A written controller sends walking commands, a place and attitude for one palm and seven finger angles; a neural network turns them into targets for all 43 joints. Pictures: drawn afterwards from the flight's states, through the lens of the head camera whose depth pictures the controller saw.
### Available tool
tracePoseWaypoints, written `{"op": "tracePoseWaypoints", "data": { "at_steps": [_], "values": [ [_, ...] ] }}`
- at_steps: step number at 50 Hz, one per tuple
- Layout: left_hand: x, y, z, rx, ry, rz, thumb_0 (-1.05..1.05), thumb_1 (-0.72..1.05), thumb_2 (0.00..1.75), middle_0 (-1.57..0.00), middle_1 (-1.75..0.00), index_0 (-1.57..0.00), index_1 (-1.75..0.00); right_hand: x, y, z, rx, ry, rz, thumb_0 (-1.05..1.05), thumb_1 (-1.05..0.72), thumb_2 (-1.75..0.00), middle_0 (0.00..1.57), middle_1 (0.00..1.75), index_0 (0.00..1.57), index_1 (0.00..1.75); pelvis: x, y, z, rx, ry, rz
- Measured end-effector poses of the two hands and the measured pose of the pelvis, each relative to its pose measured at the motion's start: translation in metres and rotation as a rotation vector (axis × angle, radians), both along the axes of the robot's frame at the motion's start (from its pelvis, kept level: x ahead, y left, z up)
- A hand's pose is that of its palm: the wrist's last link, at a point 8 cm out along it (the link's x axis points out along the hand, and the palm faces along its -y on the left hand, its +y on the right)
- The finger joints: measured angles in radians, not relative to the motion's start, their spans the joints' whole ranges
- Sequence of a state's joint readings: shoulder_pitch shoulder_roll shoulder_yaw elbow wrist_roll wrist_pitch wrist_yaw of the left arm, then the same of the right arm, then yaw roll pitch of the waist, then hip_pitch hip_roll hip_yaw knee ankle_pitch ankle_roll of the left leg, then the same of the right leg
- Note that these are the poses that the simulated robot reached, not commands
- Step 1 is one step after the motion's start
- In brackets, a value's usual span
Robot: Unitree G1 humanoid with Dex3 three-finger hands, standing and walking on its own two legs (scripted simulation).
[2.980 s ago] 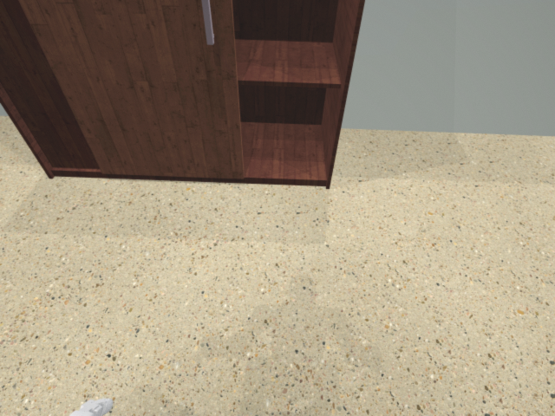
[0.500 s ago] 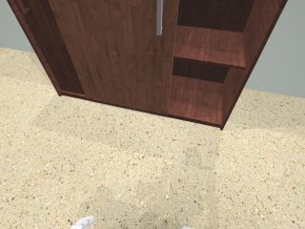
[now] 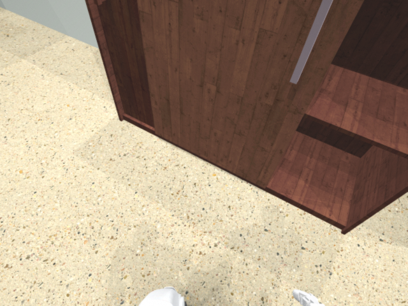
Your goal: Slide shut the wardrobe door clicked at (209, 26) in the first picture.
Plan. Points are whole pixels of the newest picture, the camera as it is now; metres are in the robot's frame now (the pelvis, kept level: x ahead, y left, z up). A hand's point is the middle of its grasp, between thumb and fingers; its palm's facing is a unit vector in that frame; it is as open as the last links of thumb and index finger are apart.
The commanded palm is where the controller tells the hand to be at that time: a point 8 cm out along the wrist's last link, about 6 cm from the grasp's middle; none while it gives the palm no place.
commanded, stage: turn to face it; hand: left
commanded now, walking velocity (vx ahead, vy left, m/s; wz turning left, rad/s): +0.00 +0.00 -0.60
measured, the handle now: (317, 25) +0.80 -0.21 +0.17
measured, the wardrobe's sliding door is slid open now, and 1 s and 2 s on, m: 0.44 0.44 0.44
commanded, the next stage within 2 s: take the last steps up to it in 0.66 s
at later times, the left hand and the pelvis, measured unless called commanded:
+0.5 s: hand (147, 278) +0.18 +0.14 -0.15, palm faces -0.22 -0.94 -0.25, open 7.4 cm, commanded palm none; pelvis +0.05 -0.03 +0.01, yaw -15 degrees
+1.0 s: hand (147, 274) +0.19 +0.15 -0.15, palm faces -0.33 -0.93 -0.15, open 7.4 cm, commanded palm none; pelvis +0.07 -0.01 +0.03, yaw -22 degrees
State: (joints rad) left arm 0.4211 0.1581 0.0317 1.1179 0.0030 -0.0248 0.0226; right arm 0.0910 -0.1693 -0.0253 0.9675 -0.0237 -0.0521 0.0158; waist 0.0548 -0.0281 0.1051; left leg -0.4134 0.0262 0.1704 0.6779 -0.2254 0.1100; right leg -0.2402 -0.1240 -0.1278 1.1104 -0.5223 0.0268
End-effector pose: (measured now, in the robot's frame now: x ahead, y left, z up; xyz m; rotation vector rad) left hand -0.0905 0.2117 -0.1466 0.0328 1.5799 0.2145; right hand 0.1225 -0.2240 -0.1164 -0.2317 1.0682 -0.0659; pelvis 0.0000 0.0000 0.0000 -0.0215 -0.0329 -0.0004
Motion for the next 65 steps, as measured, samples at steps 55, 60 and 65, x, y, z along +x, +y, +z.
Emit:
{"op": "tracePoseWaypoints", "data": {
  "at_steps": [55, 60, 65],
  "values": [
    [0.302, -0.018, 0.034, -0.025, -0.286, -0.513, 0.01, 0.91, 0.9, -0.2, -0.3, -0.2, -0.3, -0.158, 0.028, 0.017, 0.078, 0.304, -0.596, 0.0, -0.91, -0.9, 0.2, 0.3, 0.21, 0.3, 0.084, -0.015, 0.034, 0.013, 0.033, -0.399],
    [0.318, -0.042, 0.035, -0.012, -0.248, -0.559, 0.01, 0.91, 0.9, -0.2, -0.3, -0.2, -0.3, -0.174, 0.032, 0.01, 0.137, 0.383, -0.65, 0.0, -0.91, -0.9, 0.2, 0.3, 0.21, 0.3, 0.098, -0.035, 0.031, 0.033, 0.031, -0.418],
    [0.35, -0.09, 0.031, -0.008, -0.295, -0.596, 0.01, 0.91, 0.9, -0.2, -0.3, -0.2, -0.3, -0.184, 0.018, -0.006, 0.202, 0.47, -0.681, 0.0, -0.91, -0.9, 0.2, 0.3, 0.21, 0.3, 0.114, -0.069, 0.019, 0.052, 0.027, -0.428]
  ]
}}
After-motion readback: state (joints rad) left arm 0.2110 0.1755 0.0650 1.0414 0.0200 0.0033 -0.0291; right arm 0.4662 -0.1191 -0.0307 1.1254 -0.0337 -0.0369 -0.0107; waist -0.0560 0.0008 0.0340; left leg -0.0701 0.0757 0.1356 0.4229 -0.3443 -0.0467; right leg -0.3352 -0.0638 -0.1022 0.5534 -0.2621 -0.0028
